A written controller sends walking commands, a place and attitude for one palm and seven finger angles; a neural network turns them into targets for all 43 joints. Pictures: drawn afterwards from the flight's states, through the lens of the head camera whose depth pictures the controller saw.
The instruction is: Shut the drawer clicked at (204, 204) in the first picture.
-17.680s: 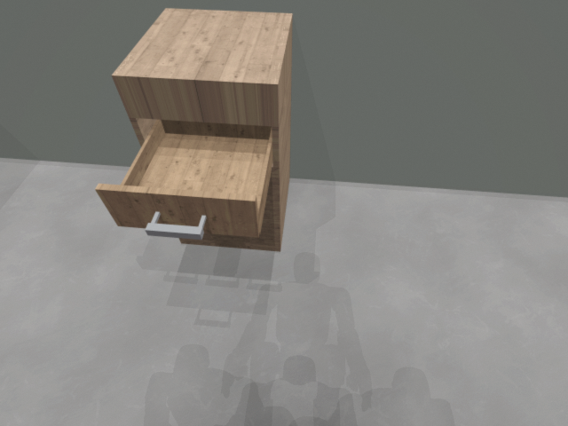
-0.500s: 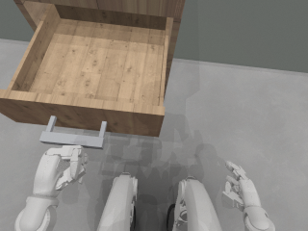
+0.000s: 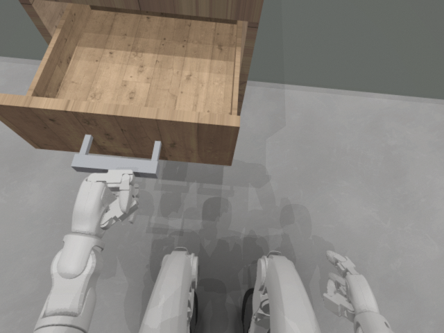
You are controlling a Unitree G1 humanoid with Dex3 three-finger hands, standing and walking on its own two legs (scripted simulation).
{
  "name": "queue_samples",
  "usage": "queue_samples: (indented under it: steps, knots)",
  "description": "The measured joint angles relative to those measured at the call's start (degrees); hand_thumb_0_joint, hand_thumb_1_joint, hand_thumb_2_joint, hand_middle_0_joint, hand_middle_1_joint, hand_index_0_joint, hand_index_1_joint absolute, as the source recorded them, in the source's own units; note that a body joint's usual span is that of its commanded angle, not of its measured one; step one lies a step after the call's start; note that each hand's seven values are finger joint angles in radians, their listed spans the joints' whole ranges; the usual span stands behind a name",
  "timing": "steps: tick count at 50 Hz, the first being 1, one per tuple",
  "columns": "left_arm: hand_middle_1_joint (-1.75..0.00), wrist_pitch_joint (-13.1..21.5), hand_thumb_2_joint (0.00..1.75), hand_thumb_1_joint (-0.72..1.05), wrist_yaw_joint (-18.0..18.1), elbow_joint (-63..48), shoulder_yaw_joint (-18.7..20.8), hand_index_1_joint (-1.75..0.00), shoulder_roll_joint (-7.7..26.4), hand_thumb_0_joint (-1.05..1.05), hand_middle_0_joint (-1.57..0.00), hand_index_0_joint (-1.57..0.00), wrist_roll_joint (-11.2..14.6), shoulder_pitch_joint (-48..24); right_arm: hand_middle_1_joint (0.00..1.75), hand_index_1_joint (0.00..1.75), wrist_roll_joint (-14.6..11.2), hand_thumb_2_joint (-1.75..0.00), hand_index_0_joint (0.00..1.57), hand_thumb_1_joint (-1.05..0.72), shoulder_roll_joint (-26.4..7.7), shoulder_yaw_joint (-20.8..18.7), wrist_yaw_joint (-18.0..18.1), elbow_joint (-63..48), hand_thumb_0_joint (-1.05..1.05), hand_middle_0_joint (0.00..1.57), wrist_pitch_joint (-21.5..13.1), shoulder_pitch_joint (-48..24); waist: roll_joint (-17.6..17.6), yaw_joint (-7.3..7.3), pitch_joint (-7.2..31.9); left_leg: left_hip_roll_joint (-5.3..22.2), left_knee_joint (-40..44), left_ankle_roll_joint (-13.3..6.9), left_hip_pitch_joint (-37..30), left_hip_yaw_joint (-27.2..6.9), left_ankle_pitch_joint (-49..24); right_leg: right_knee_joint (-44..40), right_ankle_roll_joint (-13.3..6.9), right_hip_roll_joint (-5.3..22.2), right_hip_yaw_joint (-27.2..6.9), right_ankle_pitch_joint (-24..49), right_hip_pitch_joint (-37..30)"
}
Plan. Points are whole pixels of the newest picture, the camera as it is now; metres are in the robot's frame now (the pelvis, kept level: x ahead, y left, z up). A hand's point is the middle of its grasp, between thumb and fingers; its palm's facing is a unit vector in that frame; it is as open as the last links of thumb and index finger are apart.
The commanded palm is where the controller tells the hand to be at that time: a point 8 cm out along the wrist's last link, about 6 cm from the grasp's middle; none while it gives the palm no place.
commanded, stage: push the drawer shut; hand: left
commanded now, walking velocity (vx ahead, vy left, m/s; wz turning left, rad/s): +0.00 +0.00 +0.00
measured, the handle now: (119, 155) +0.40 +0.20 +0.01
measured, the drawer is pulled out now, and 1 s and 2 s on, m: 0.23 0.11 0.00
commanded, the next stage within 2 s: none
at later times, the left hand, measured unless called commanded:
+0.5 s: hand (139, 166) +0.38 +0.17 +0.01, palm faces -0.07 -1.00 -0.06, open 3.0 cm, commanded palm +0.38 +0.21 +0.01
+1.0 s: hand (145, 138) +0.44 +0.17 +0.01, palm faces -0.05 -1.00 -0.07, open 3.2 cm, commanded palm +0.44 +0.21 +0.01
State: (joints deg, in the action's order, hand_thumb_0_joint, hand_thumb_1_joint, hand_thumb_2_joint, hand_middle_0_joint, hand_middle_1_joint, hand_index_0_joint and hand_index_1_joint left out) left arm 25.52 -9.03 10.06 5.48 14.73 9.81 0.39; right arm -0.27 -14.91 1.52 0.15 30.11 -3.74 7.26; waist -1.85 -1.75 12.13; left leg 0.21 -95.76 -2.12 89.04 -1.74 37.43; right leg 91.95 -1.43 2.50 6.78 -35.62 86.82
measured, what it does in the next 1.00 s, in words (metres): stands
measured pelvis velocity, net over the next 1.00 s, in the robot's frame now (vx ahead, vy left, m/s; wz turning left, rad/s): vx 0.01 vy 0.00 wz -0.02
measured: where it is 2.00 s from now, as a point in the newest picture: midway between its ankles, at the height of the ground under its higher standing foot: outside the picture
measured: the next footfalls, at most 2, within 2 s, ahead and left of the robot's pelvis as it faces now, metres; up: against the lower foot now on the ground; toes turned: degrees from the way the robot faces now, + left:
none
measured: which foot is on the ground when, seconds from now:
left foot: down 0.00-1.00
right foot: down 0.00-1.00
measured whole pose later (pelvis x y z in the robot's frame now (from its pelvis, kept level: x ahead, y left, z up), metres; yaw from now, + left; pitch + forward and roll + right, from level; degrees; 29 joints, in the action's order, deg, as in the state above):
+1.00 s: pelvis +0.01 +0.00 +0.01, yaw -1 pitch +32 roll -4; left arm 28.1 -10.7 37.9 13.4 18.5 8.1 -27.3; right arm 0.4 -15.4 1.6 -0.1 32.7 0.6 10.3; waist -2.1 -5.5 11.2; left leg 0.9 -93.3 -2.1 88.9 -1.1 36.9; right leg 89.5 -1.3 1.6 6.0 -34.6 87.3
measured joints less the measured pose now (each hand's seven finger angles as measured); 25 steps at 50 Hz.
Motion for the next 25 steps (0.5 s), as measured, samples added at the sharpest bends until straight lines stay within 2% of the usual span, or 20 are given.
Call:
queue_samples:
  steps: [6, 17, 25]
  knots:
    - [-1.60, -0.9, 0.95, 0.92, 0.3, 3.5, 0.6, -1.60, 0.2, 0.02, -1.40, -1.39, -0.3, -3.2, 0.30, 0.30, -0.2, -0.90, 0.20, -0.90, 0.2, 0.3, -0.1, -0.3, 0.01, 0.20, 1.1, 0.7, 0.0, -0.77, 0.3, 0.3, 1.6, -0.1, -1.4, 0.3, -0.2, -1.6, 0.2, -0.3, -0.4, 0.4, -1.2]
    - [-1.60, 1.7, 0.93, 0.87, -0.8, 10.5, 2.5, -1.60, 0.9, -0.01, -1.40, -1.39, -0.5, -8.7, 0.30, 0.30, 0.0, -0.90, 0.20, -0.90, -0.5, -0.2, -0.2, 0.6, 0.01, 0.20, 2.0, 1.5, 0.3, -1.46, 0.2, 0.4, 2.3, -0.1, -2.0, 0.4, 0.2, -2.5, 0.3, -0.6, -0.4, 0.1, -1.8]
    - [-1.60, 1.5, 0.93, 0.86, -1.3, 14.2, 3.5, -1.60, 1.2, -0.03, -1.40, -1.40, -0.4, -14.0, 0.30, 0.30, 0.1, -0.90, 0.20, -0.90, -0.8, -0.3, -0.2, 1.1, 0.01, 0.20, 2.6, 1.0, 0.0, -1.53, -0.4, 0.2, 2.2, -0.2, -1.3, 0.6, 0.3, -2.1, 0.5, -0.4, -0.7, 0.0, -0.9]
